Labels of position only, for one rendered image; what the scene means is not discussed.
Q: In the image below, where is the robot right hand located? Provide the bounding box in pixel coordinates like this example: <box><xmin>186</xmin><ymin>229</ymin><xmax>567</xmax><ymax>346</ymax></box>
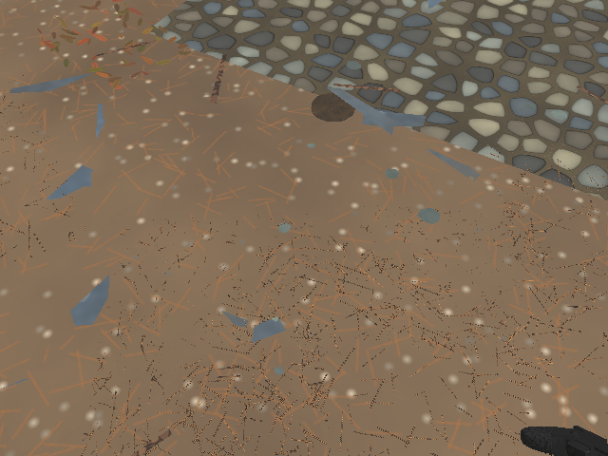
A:
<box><xmin>521</xmin><ymin>426</ymin><xmax>608</xmax><ymax>456</ymax></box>

